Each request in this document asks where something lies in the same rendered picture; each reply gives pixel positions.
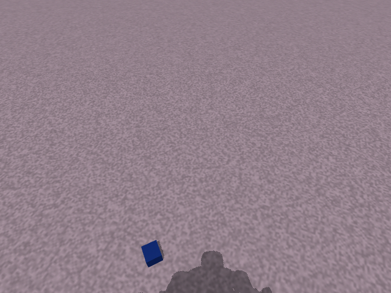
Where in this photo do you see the small box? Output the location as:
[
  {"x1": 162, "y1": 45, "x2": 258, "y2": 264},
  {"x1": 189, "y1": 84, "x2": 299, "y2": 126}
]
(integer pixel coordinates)
[{"x1": 141, "y1": 240, "x2": 163, "y2": 267}]

